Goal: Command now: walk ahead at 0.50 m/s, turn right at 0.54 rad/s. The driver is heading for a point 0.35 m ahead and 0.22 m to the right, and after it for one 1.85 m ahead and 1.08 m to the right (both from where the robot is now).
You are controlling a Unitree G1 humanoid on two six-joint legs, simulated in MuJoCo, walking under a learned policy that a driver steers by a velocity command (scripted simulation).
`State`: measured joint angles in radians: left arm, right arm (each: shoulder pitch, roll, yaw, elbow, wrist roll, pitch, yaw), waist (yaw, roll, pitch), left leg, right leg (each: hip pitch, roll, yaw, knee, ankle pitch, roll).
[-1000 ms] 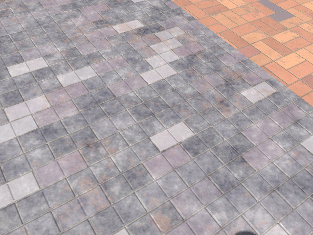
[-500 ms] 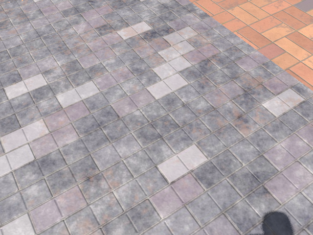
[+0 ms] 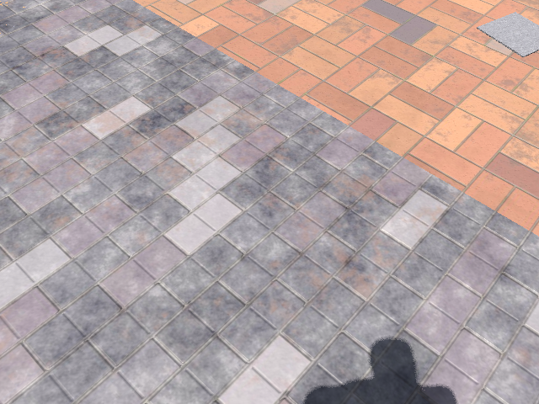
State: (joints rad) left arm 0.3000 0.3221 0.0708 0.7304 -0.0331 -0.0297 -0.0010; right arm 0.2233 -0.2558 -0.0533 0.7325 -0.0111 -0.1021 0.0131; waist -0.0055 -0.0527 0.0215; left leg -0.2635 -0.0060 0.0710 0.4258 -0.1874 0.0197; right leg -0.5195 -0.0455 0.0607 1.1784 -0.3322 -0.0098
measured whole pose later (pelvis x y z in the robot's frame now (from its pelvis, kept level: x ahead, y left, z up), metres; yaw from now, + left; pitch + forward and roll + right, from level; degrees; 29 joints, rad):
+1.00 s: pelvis +0.39 -0.09 +0.00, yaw -37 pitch +2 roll +0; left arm 0.19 0.35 0.08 0.63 -0.02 0.06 0.03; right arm 0.09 -0.27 -0.05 0.69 -0.02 -0.02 -0.02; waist 0.01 -0.04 0.05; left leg -0.35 -0.01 0.00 0.47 -0.16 0.01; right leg -0.48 0.08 0.11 1.16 -0.51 0.07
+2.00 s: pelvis +0.37 -0.13 +0.00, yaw -51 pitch -2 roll +0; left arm 0.18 0.24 0.04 0.82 0.01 0.02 0.02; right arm 0.18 -0.24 -0.03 0.86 -0.01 -0.01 -0.02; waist 0.00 0.00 0.04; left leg -0.19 0.02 0.00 0.50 -0.29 -0.02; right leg -0.21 0.05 0.05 0.51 -0.27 -0.03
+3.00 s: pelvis +0.39 -0.14 -0.01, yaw -51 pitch +0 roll +0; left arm 0.26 0.22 0.03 1.11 -0.02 -0.05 0.02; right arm 0.34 -0.23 -0.02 1.05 0.02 -0.06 -0.03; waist 0.00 0.00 -0.01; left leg -0.20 -0.01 -0.02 0.56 -0.38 0.04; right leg -0.24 0.03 0.04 0.61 -0.43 -0.06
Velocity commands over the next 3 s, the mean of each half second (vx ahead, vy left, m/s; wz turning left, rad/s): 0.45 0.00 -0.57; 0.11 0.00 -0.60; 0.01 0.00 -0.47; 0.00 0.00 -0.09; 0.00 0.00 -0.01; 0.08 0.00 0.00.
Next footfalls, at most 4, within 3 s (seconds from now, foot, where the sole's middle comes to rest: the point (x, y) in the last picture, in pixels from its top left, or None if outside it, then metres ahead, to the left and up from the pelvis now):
0.34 right None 0.32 -0.17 -0.78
0.84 left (294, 382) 0.54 -0.06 -0.78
1.26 right None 0.32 -0.23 -0.78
1.66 left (298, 400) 0.49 -0.07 -0.78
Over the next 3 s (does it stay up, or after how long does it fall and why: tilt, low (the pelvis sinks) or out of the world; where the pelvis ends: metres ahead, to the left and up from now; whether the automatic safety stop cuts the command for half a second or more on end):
stays up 0.39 -0.14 -0.01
